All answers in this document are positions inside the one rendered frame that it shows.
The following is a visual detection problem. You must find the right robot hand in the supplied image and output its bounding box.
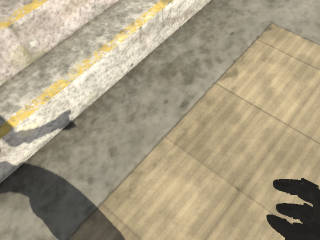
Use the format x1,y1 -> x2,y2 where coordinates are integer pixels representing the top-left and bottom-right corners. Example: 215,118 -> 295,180
266,178 -> 320,240

